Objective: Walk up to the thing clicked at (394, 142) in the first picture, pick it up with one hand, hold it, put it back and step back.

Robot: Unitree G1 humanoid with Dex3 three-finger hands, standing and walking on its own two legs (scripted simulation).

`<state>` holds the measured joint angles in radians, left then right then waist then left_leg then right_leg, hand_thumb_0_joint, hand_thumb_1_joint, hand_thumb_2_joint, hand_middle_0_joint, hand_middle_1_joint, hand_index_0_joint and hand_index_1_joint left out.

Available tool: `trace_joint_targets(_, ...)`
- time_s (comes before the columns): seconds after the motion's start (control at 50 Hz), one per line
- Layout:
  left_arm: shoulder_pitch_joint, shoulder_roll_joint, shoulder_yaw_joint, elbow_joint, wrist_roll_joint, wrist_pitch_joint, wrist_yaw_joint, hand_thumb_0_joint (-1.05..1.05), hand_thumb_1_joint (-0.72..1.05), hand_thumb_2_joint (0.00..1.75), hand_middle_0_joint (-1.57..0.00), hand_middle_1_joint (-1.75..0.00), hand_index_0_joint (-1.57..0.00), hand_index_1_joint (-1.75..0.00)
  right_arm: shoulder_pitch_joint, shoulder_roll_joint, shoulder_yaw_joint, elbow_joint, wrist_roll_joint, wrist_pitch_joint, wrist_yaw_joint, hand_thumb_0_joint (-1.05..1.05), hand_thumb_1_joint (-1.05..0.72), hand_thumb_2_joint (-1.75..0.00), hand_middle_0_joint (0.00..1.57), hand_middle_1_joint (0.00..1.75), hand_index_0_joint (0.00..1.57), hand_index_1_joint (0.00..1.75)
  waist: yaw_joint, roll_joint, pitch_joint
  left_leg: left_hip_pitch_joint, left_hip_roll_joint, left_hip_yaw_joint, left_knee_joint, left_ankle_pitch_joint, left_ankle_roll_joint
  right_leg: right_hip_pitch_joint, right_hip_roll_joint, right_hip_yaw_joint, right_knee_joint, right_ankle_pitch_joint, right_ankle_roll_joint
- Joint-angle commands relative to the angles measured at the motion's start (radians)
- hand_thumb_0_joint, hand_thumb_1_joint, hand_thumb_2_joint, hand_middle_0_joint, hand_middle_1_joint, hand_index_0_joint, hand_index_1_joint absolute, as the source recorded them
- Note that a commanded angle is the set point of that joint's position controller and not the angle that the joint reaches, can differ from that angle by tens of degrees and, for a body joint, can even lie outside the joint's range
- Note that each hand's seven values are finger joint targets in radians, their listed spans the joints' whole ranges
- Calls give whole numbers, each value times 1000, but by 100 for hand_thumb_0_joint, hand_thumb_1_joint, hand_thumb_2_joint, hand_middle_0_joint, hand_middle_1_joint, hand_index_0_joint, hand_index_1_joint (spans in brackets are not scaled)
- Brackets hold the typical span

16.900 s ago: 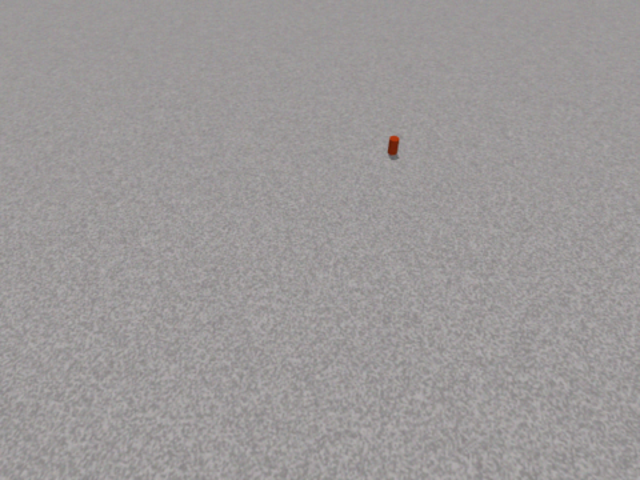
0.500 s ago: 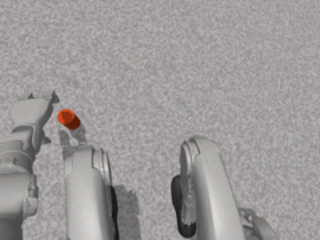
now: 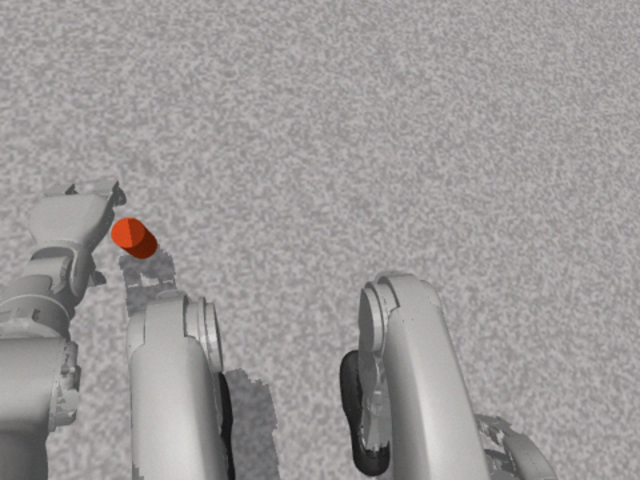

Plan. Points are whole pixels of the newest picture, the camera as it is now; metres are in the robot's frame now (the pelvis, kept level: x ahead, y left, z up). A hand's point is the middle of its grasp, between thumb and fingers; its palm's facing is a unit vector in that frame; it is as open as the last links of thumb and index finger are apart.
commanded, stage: approach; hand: left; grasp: from above
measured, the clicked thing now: (135, 239) +0.45 +0.27 -0.29
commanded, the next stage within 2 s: close in in 0.12 s
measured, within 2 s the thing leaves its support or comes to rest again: neither
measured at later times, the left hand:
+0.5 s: hand (114, 236) +0.42 +0.27 -0.19, palm faces -0.48 -0.09 -0.87, open 13.1 cm
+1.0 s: hand (128, 238) +0.43 +0.26 -0.24, palm faces -0.43 -0.10 -0.90, open 13.4 cm
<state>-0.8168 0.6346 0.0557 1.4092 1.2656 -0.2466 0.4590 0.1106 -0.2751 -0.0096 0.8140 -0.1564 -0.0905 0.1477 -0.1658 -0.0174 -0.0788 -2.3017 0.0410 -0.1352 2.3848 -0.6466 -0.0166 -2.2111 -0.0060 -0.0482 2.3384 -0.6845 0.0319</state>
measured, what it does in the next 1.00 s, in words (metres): stands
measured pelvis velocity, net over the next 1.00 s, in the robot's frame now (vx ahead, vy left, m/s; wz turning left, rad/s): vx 0.01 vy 0.00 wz -0.06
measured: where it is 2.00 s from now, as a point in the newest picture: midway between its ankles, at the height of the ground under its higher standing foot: (292, 443)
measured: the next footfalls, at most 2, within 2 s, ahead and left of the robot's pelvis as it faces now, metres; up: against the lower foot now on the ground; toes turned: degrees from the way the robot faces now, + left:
none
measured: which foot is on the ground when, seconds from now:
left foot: down 0.00-1.00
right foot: down 0.00-1.00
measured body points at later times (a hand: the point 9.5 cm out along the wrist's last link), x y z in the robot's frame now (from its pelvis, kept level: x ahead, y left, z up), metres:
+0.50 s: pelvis +0.00 +0.00 -0.01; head +0.23 +0.04 +0.37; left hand +0.45 +0.27 -0.14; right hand +0.04 -0.28 -0.13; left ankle +0.09 +0.13 -0.30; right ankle +0.10 -0.13 -0.30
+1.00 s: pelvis +0.01 +0.00 -0.04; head +0.25 +0.06 +0.34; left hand +0.45 +0.27 -0.19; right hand +0.05 -0.27 -0.14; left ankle +0.09 +0.13 -0.30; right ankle +0.10 -0.13 -0.30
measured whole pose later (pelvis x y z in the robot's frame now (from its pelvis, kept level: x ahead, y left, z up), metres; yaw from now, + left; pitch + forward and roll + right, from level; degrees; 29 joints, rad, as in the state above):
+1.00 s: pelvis +0.01 +0.00 -0.04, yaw -3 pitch +29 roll -8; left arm -0.90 0.71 0.17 1.67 1.28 -0.20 0.67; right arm 0.07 -0.29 0.07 0.84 -0.29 -0.19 0.28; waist -0.27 -0.04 0.03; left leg -2.37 0.04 -0.20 2.53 -0.69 -0.03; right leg -2.27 0.02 -0.09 2.44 -0.70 0.04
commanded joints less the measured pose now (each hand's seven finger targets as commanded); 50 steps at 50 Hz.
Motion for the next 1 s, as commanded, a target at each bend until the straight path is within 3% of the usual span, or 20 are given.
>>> trace_joint_targets(0.0, -415, 104, -39, -100, -8, -4, 74, 0, -32, 82, -28, -83, -28, -83, 179, -222, -63, -9, -12, -24, -5, 0, -90, -89, 20, 30, 20, 30, -83, 246, -594, 513, -30, 91, -241, 40, 30, 184, 42, -114, -260, 113, -65)
trace_joint_targets(0.06, -407, 185, 24, -128, 9, 25, 121, 0, -32, 83, -29, -82, -28, -83, 188, -236, -63, -13, -15, -25, -8, 0, -90, -89, 20, 30, 20, 30, -33, 307, -651, 544, -35, 106, -257, 61, 27, 212, 36, -105, -262, 129, -67)
trace_joint_targets(0.1, -354, 174, 35, -56, 22, 62, 140, 0, -31, 82, -29, -81, -29, -82, 180, -236, -62, -17, -20, -21, -1, 0, -90, -89, 20, 30, 20, 30, -37, 280, -645, 537, -30, 115, -246, 80, 29, 220, 41, -103, -258, 157, -66)
trace_joint_targets(0.12, -405, 175, 32, -30, 25, 73, 145, 0, -31, 84, -30, -80, -29, -81, 187, -234, -53, -16, -24, -24, 5, 0, -90, -89, 20, 30, 20, 30, -71, 256, -616, 506, -31, 114, -230, 75, 34, 214, 40, -103, -251, 163, -64)
trace_joint_targets(0.18, -357, 231, 91, 7, 19, 110, 151, 0, -31, 85, -30, -82, -29, -83, 181, -232, -42, -24, -24, -20, 14, 0, -90, -89, 20, 30, 20, 30, -24, 252, -635, 482, -35, 123, -233, 89, 42, 244, 39, -92, -257, 174, -65)
trace_joint_targets(0.26, -313, 197, 75, 87, -5, 131, 117, 0, -35, 83, -24, -85, -25, -84, 186, -225, -30, -23, -28, -28, 28, 0, -90, -90, 20, 30, 20, 30, -46, 178, -577, 384, -40, 129, -207, 63, 58, 278, 43, -81, -261, 152, -57)
trace_joint_targets(0.32, -299, 222, 99, 49, -38, 117, 90, 0, -39, 85, -22, -87, -22, -87, 181, -230, -33, -42, -27, -35, 28, 0, -90, -90, 20, 30, 20, 30, -41, 144, -607, 370, -37, 123, -198, 84, 62, 331, 45, -80, -264, 175, -50)
trace_joint_targets(0.36, -293, 254, 115, 55, -37, 102, 67, 0, -37, 83, -22, -89, -23, -87, 215, -241, -42, -17, -35, -40, 34, 0, -90, -90, 20, 30, 20, 30, -64, 152, -589, 375, -35, 116, -188, 93, 60, 327, 46, -88, -247, 188, -50)
trace_joint_targets(0.42, -356, 202, 69, -2, -56, 57, 47, 0, -40, 85, -21, -90, -22, -89, 229, -238, -42, -19, -34, -45, 37, 0, -90, -90, 20, 30, 20, 30, -96, 181, -581, 383, -33, 108, -178, 75, 53, 307, 45, -95, -248, 173, -54)
trace_joint_targets(0.44, -332, 222, 86, -46, -56, 41, 49, 0, -40, 85, -22, -89, -22, -89, 240, -244, -50, -7, -34, -40, 33, 0, -90, -90, 20, 30, 20, 30, -72, 189, -624, 407, -31, 103, -188, 91, 48, 328, 49, -98, -251, 182, -56)
trace_joint_targets(0.48, -366, 178, 41, -56, -47, 13, 48, 0, -40, 88, -21, -88, -20, -89, 242, -232, -46, -3, -36, -42, 37, 0, -90, -90, 20, 30, 20, 30, -92, 220, -629, 433, -31, 102, -174, 96, 40, 307, 49, -104, -232, 191, -59)
trace_joint_targets(0.52, -377, 151, 3, 6, -39, -5, 61, 0, -41, 89, -20, -88, -19, -89, 231, -234, -30, -1, -42, -51, 43, 0, -90, -90, 20, 30, 20, 30, -117, 178, -563, 407, -31, 95, -148, 77, 41, 266, 52, -112, -231, 169, -56)
trace_joint_targets(0.54, -392, 193, 22, 1, -28, -18, 76, 0, -42, 89, -20, -88, -18, -89, 234, -246, -29, 5, -47, -53, 43, 0, -90, -90, 20, 30, 20, 30, -118, 191, -548, 389, -33, 95, -144, 64, 42, 265, 52, -112, -229, 155, -55)
trace_joint_targets(0.58, -320, 245, 79, 16, -14, -33, 117, 0, -43, 92, -19, -86, -17, -88, 216, -250, -27, 2, -47, -53, 40, 0, -90, -90, 20, 30, 20, 30, -65, 217, -572, 415, -32, 95, -152, 79, 36, 267, 52, -115, -215, 159, -59)
trace_joint_targets(0.6, -360, 242, 66, 33, 13, -37, 135, 0, -43, 92, -19, -86, -16, -88, 216, -247, -16, 9, -64, -57, 47, 0, -90, -90, 20, 30, 20, 30, -93, 225, -543, 419, -31, 94, -146, 67, 34, 242, 53, -123, -201, 150, -60)
trace_joint_targets(0.72, -363, 267, 88, 122, 63, -17, 237, 0, -41, 89, -19, -85, -17, -87, 171, -265, 2, 20, -111, -75, 73, 0, -90, -90, 20, 30, 20, 30, -110, 280, -518, 441, -31, 90, -131, 64, 31, 207, 59, -140, -175, 149, -56)
trace_joint_targets(0.86, -320, 294, 142, 146, 31, 46, 271, 0, -39, 94, -23, -82, -20, -85, 161, -285, 2, 29, -136, -101, 112, 0, -90, -90, 20, 30, 20, 30, -106, 301, -559, 440, -24, 83, -101, 121, 31, 256, 65, -144, -159, 221, -50)
trace_joint_targets(0.9, -323, 247, 103, 178, 10, 55, 251, 0, -38, 90, -22, -83, -20, -85, 145, -271, 16, 15, -137, -111, 126, 0, -90, -90, 20, 30, 20, 30, -119, 290, -531, 419, -23, 81, -88, 116, 32, 253, 67, -145, -148, 228, -51)
trace_joint_targets(0.96, -292, 307, 149, 178, -14, 50, 225, 0, -40, 89, -20, -84, -19, -86, 173, -279, 9, 38, -129, -117, 131, 0, -90, -90, 20, 30, 20, 30, -111, 286, -529, 394, -23, 74, -87, 107, 36, 268, 65, -145, -155, 216, -51)
trace_joint_targets(0.98, -311, 284, 128, 170, -13, 43, 214, 0, -40, 88, -21, -84, -19, -85, 182, -274, 14, 33, -133, -121, 135, 0, -90, -90, 20, 30, 20, 30, -127, 280, -523, 396, -23, 71, -79, 113, 37, 264, 63, -150, -147, 226, -49)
